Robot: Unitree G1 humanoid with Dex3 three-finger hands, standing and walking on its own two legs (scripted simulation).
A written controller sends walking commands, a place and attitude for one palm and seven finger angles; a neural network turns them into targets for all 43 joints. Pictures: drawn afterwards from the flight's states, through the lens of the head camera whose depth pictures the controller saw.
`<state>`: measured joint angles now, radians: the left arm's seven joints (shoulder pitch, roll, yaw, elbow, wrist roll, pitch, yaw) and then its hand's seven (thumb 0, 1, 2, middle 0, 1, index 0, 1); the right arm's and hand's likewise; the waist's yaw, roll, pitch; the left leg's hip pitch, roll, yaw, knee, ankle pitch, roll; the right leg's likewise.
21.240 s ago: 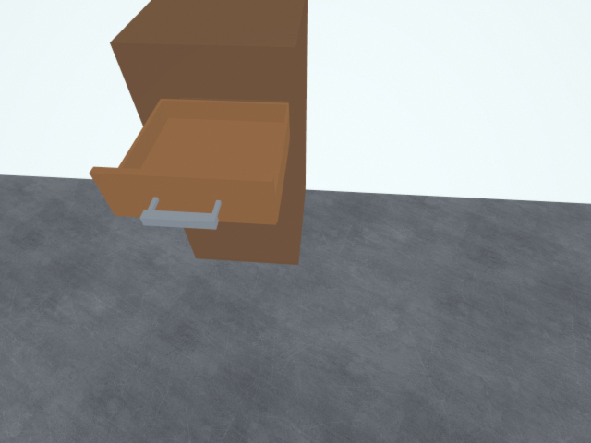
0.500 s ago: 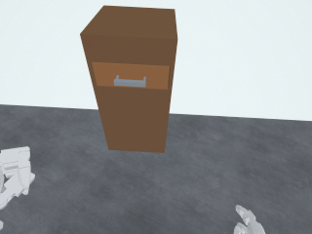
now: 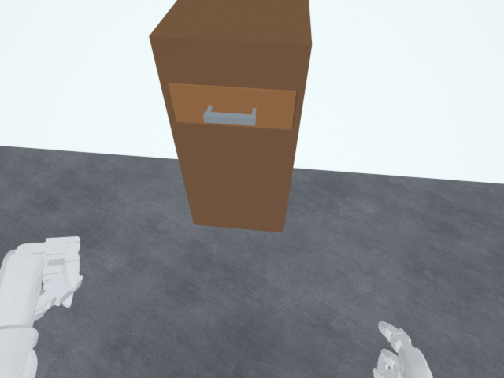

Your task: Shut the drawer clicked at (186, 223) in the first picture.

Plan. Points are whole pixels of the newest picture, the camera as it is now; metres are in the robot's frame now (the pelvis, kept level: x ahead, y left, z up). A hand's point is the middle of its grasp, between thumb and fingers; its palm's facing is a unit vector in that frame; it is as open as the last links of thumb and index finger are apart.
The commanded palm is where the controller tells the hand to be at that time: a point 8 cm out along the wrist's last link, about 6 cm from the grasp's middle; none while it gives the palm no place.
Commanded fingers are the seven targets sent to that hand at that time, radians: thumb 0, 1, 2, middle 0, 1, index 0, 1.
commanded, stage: let the arm hang, fingers relaxed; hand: left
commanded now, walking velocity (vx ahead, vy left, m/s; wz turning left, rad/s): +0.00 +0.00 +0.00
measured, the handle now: (230, 114) +0.85 +0.13 -0.08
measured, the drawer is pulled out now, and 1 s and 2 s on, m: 0.00 0.00 0.00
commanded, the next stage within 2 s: look to check the result in 1.04 s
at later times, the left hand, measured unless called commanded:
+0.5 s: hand out of the picture -0.11 +0.19 -0.16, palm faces +0.04 -0.97 -0.26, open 5.1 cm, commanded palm none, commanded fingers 0.00 0.90 0.90 -0.24 -0.34 -0.24 -0.34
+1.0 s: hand out of the picture +0.02 +0.13 -0.17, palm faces +0.05 -0.98 -0.18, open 7.3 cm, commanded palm none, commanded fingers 0.00 0.90 0.90 -0.20 -0.30 -0.20 -0.30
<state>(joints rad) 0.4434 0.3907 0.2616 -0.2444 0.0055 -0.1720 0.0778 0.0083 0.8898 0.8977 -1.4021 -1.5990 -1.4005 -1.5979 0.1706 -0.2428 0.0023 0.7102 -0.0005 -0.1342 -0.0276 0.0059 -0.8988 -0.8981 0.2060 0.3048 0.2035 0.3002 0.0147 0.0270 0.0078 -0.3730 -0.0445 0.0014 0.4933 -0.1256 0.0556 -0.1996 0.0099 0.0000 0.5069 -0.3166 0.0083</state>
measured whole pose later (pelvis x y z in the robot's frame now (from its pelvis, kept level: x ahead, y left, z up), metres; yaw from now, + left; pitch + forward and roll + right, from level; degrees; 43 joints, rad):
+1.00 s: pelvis +0.02 -0.04 +0.00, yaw +1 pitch -2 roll +0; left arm 0.29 0.12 0.01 1.12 0.00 0.00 0.04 0.02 0.93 0.90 -0.20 -0.31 -0.20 -0.31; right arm 0.30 -0.12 -0.01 1.13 -0.02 0.00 -0.04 0.00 -0.91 -0.90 0.20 0.30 0.20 0.30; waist -0.02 0.01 0.03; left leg -0.28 -0.02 -0.03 0.45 -0.14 0.01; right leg -0.09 0.04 -0.02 0.45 -0.32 -0.05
